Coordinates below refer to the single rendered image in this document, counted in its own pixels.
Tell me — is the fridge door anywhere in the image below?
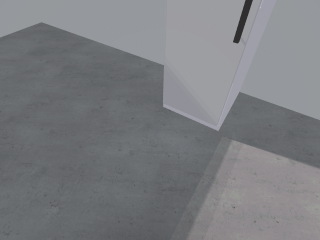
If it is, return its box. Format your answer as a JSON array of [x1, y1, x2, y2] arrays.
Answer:
[[163, 0, 262, 126]]

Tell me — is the handle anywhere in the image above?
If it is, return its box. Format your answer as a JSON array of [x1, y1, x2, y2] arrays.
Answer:
[[233, 0, 253, 44]]

